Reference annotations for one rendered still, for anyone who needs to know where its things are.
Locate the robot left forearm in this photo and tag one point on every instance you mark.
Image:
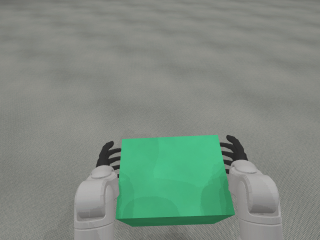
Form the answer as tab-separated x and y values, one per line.
94	205

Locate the carton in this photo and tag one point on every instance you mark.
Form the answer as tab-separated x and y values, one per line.
168	181

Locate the robot left hand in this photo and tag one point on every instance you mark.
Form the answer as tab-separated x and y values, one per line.
106	153

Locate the robot right forearm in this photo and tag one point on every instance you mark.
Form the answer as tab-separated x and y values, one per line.
258	202

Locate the robot right hand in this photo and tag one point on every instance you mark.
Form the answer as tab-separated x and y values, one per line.
237	151

